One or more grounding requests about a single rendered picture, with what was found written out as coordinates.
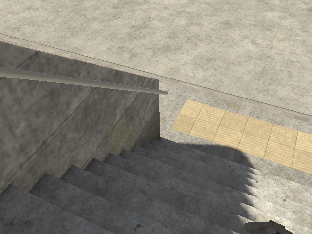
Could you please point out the robot right hand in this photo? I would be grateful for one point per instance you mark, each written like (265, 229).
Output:
(265, 227)

